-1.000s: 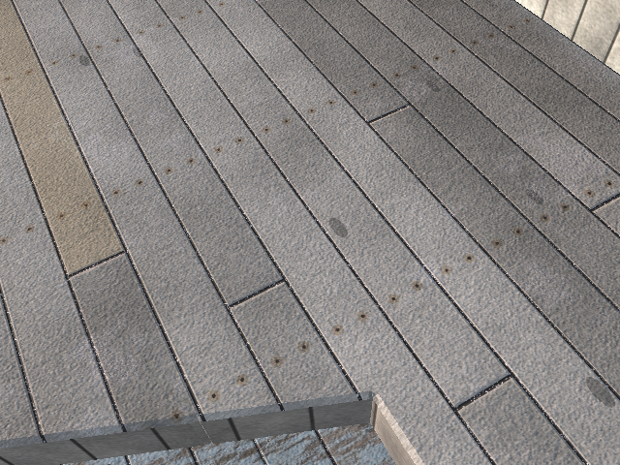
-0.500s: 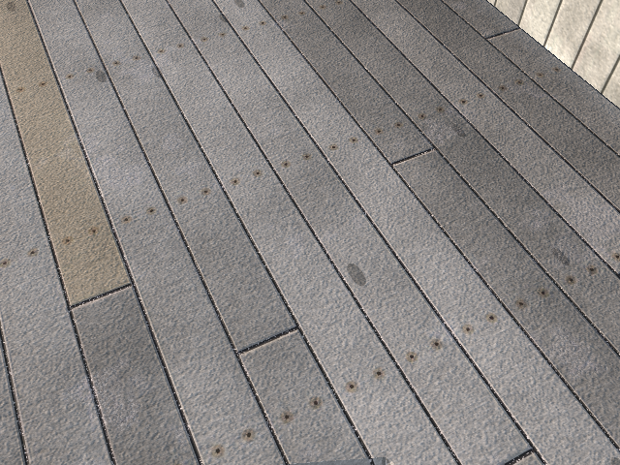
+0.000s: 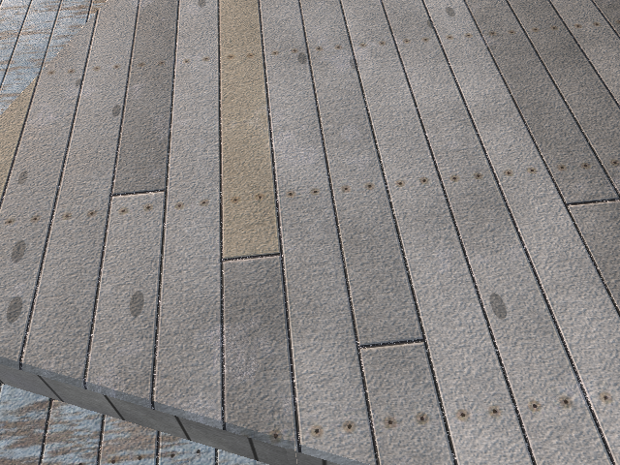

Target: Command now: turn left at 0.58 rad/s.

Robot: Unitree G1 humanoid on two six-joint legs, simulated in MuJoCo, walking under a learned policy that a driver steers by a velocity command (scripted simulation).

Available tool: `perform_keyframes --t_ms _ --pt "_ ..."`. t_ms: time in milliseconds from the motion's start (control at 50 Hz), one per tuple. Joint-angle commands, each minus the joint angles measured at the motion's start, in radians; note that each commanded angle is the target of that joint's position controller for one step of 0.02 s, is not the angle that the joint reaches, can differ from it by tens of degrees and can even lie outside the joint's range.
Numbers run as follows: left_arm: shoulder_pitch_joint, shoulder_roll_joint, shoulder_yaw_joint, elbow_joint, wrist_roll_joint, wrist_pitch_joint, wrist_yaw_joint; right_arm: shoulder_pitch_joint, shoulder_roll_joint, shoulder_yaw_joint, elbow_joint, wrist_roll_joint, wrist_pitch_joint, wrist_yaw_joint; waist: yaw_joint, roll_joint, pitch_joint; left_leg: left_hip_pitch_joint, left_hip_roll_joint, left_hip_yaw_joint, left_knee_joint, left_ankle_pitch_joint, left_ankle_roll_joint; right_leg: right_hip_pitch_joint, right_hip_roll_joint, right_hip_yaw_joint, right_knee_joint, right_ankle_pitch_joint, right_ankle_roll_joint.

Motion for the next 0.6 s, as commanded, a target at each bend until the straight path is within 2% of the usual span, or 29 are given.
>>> perform_keyframes --t_ms 20,40,60,80,100,120,140,160,180,200,220,260,300,340,420,460,480,500,520,540,560,580,600 --pt "0.003 0.228 0.068 -0.051 -0.017 -0.01 -0.006 -0.032 -0.089 -0.025 -0.1 0.0 -0.007 0.011 0.009 -0.207 -0.102 0.025 -0.027 0.07 -0.159 0.041 0.048 0.115 -0.233 0.128 -0.033 0.512 -0.183" --pt "-0.013 0.22 0.067 -0.05 -0.029 -0.014 -0.007 0.007 -0.089 -0.03 -0.089 -0.003 -0.006 0.012 -0.021 -0.194 -0.105 0.091 -0.04 0.085 -0.276 0.13 0.08 0.089 -0.223 0.103 0.018 0.494 -0.153" --pt "0.02 0.188 0.06 -0.034 -0.033 -0.022 -0.009 0.059 -0.108 -0.041 -0.074 -0.008 -0.006 0.006 -0.042 -0.151 -0.118 0.207 -0.06 0.069 -0.391 0.255 0.116 0.027 -0.189 0.059 0.106 0.434 -0.099" --pt "0.064 0.147 0.049 -0.03 -0.004 -0.03 -0.015 0.133 -0.183 -0.067 -0.065 -0.007 -0.007 -0.009 -0.055 0.017 -0.174 0.44 0.033 -0.087 -0.414 0.583 0.172 -0.167 -0.119 -0.023 0.322 0.222 -0.011" --pt "0.038 0.078 0.022 -0.097 0.044 -0.036 -0.019 0.138 -0.318 -0.089 -0.089 -0.023 -0.012 -0.018 -0.034 0.325 -0.191 0.556 0.316 -0.482 -0.381 0.951 0.387 -0.498 0.042 -0.042 0.601 -0.401 0.084" --pt "-0.051 0.141 0.039 -0.102 0.024 -0.038 -0.016 0.166 -0.244 -0.072 -0.095 -0.046 -0.037 -0.006 -0.12 0.164 -0.276 0.5 0.349 -0.496 -0.4 0.914 0.483 -0.494 0.047 0.146 0.785 -0.453 0.087" --pt "-0.061 0.162 0.046 -0.107 -0.005 -0.033 -0.016 0.105 -0.221 -0.062 -0.095 -0.048 -0.053 -0.007 -0.084 0.118 -0.223 0.434 0.294 -0.391 -0.418 0.811 0.439 -0.496 0.023 0.176 0.808 -0.368 0.074" --pt "-0.046 0.162 0.049 -0.091 -0.009 -0.028 -0.009 0.031 -0.197 -0.059 -0.1 -0.031 -0.059 -0.013 -0.048 0.078 -0.174 0.377 0.225 -0.324 -0.428 0.68 0.376 -0.494 0.01 0.179 0.763 -0.278 0.068" --pt "-0.045 0.17 0.051 -0.087 0.003 -0.024 0.0 -0.015 -0.175 -0.052 -0.108 -0.013 -0.057 -0.021 -0.032 0.064 -0.15 0.337 0.201 -0.312 -0.44 0.591 0.341 -0.493 0.003 0.186 0.71 -0.211 0.067" --pt "-0.033 0.164 0.052 -0.081 0.016 -0.018 0.005 -0.042 -0.158 -0.044 -0.112 -0.009 -0.051 -0.03 -0.017 0.054 -0.147 0.281 0.167 -0.286 -0.471 0.496 0.319 -0.442 0.016 0.176 0.702 -0.148 0.062" --pt "-0.01 0.155 0.05 -0.084 0.01 -0.019 0.003 -0.037 -0.179 -0.046 -0.118 -0.017 -0.051 -0.033 -0.005 0.117 -0.143 0.23 0.169 -0.293 -0.476 0.506 0.339 -0.398 0.033 0.173 0.674 -0.123 0.067" --pt "0.001 0.146 0.046 -0.086 0.007 -0.026 -0.002 -0.032 -0.167 -0.045 -0.117 -0.018 -0.051 -0.038 -0.007 0.123 -0.147 0.245 0.145 -0.275 -0.466 0.518 0.339 -0.378 0.051 0.176 0.559 -0.092 0.078" --pt "-0.025 0.128 0.037 -0.095 0.006 -0.032 -0.006 -0.016 -0.179 -0.05 -0.111 -0.012 -0.048 -0.043 -0.024 0.108 -0.159 0.254 0.134 -0.293 -0.449 0.486 0.329 -0.347 0.066 0.182 0.441 -0.069 0.083" --pt "-0.023 0.121 0.033 -0.093 0.003 -0.031 -0.015 -0.015 -0.182 -0.049 -0.11 -0.014 -0.042 -0.043 -0.033 0.12 -0.173 0.24 0.14 -0.303 -0.442 0.453 0.329 -0.29 0.068 0.178 0.371 -0.058 0.084" --pt "-0.035 0.13 0.033 -0.109 -0.009 -0.037 -0.031 -0.011 -0.168 -0.037 -0.101 -0.018 -0.032 -0.028 -0.053 0.147 -0.147 0.204 0.143 -0.363 -0.426 0.392 0.328 -0.202 0.072 0.163 0.252 -0.081 0.063" --pt "-0.015 0.12 0.031 -0.11 -0.009 -0.046 -0.039 -0.026 -0.151 -0.025 -0.097 -0.014 -0.03 -0.027 -0.033 0.133 -0.138 0.205 0.13 -0.382 -0.395 0.406 0.308 -0.135 0.073 0.153 0.11 -0.021 0.04" --pt "0.011 0.108 0.028 -0.107 -0.005 -0.053 -0.042 -0.031 -0.135 -0.017 -0.096 -0.011 -0.029 -0.03 -0.009 0.116 -0.138 0.183 0.106 -0.379 -0.378 0.375 0.277 -0.053 0.068 0.151 -0.028 0.093 0.022" --pt "0.017 0.131 0.029 -0.113 0.013 -0.059 -0.04 0.001 -0.106 -0.005 -0.088 -0.018 -0.034 -0.031 -0.015 0.068 -0.145 0.138 0.07 -0.362 -0.356 0.282 0.222 0.038 0.003 0.208 -0.087 0.218 -0.002" --pt "0.022 0.201 0.038 -0.127 0.032 -0.058 -0.033 0.046 -0.067 0.008 -0.092 -0.042 -0.041 -0.03 -0.06 -0.11 -0.17 0.081 -0.029 -0.261 -0.221 0.09 0.159 0.103 -0.161 0.364 -0.1 0.41 -0.07" --pt "-0.02 0.17 0.028 -0.113 0.044 -0.058 -0.037 0.033 -0.08 -0.002 -0.103 -0.037 -0.039 -0.035 -0.085 -0.232 -0.125 0.073 -0.099 -0.159 -0.181 -0.08 0.11 -0.012 -0.244 0.471 -0.124 0.408 -0.207" --pt "-0.062 0.118 0.012 -0.134 0.035 -0.065 -0.04 0.034 -0.128 -0.014 -0.091 -0.043 -0.037 -0.041 -0.07 -0.212 -0.117 0.11 -0.071 -0.14 -0.116 -0.115 0.079 -0.048 -0.247 0.465 -0.142 0.359 -0.248" --pt "-0.06 0.115 0.01 -0.129 0.028 -0.067 -0.038 0.015 -0.135 -0.022 -0.092 -0.037 -0.034 -0.042 -0.055 -0.214 -0.115 0.092 -0.073 -0.128 -0.093 -0.101 0.07 -0.027 -0.221 0.442 -0.141 0.326 -0.233" --pt "-0.056 0.131 0.013 -0.125 0.02 -0.069 -0.036 0.008 -0.118 -0.022 -0.086 -0.035 -0.027 -0.043 -0.047 -0.208 -0.111 0.077 -0.065 -0.122 -0.082 -0.11 0.057 -0.006 -0.198 0.414 -0.133 0.311 -0.216"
